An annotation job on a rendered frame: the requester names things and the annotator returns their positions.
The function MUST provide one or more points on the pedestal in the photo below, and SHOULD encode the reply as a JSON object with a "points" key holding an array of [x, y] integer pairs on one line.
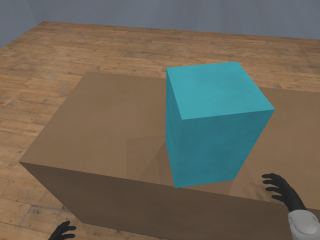
{"points": [[103, 155]]}

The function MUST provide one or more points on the carton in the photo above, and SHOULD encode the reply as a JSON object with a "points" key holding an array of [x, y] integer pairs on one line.
{"points": [[215, 113]]}

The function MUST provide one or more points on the right robot hand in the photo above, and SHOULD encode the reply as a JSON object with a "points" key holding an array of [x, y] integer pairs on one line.
{"points": [[289, 196]]}

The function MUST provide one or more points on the left robot hand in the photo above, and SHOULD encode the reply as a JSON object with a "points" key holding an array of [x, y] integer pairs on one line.
{"points": [[62, 228]]}

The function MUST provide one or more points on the right robot forearm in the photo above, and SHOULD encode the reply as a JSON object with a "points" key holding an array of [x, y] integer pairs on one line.
{"points": [[304, 225]]}

